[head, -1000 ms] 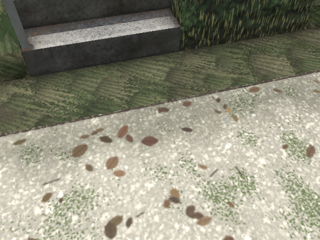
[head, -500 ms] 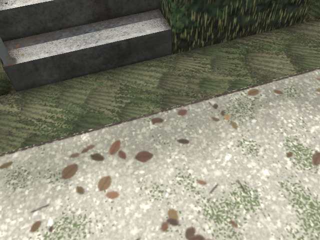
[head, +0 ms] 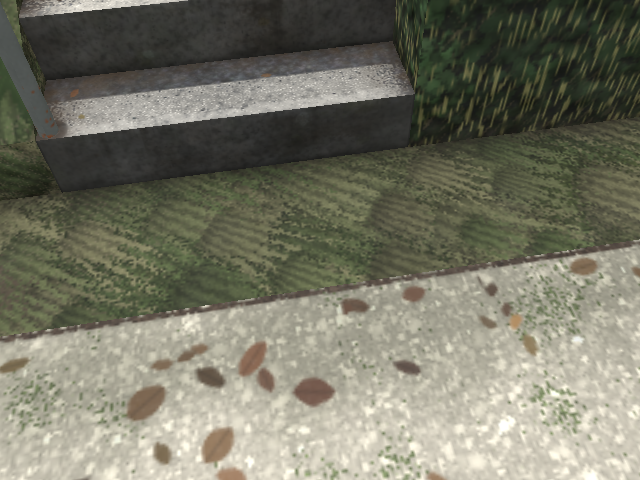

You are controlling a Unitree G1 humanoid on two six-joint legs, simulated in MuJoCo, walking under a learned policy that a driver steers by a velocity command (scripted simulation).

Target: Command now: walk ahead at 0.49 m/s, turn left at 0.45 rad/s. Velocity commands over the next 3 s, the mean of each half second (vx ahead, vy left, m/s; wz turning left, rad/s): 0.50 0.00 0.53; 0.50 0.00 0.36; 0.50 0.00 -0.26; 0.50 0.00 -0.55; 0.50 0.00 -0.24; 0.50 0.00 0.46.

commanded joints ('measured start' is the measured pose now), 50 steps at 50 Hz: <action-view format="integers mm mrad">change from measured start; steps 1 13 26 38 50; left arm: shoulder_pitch -88 -408 -19 -59 89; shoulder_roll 174 123 337 138 202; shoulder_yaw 34 26 75 44 50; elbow -149 -294 -283 -180 -57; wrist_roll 1 20 42 -2 -13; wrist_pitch -41 46 -8 -43 3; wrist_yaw -19 -33 13 -34 -20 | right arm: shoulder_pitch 147 355 351 92 0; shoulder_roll -138 -146 -70 -75 -96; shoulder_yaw -47 -38 -24 -13 8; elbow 8 45 -55 -126 -144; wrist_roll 15 20 51 -24 -34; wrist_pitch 9 -18 -40 26 -18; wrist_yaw -5 -23 -24 27 11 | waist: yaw -37 -70 98 -10 -44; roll -17 46 -187 -90 -76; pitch -58 -26 -403 -44 -105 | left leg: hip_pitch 431 335 -45 -254 180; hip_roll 408 213 12 165 94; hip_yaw -711 -440 -307 -211 -17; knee -415 -397 504 430 -156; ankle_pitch -153 366 -141 34 30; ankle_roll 211 2 -100 -130 -51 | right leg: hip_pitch -582 -592 474 -6 125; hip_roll -80 -130 -447 -287 -279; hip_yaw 126 65 563 143 1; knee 266 -289 -716 -993 -668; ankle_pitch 132 447 181 517 934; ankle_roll -13 105 -103 -123 -75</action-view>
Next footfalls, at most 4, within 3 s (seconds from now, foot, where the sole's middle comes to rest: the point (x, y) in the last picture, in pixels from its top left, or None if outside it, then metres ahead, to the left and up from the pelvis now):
0.50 right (383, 465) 0.48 -0.08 -0.75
1.02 left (238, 405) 0.61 0.22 -0.75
1.56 right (270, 278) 0.93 0.16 -0.75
2.04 left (201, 215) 1.14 0.36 -0.75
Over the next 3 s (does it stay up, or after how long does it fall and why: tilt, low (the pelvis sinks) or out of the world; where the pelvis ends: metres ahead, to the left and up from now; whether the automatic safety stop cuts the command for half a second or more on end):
stays up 1.32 0.26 0.13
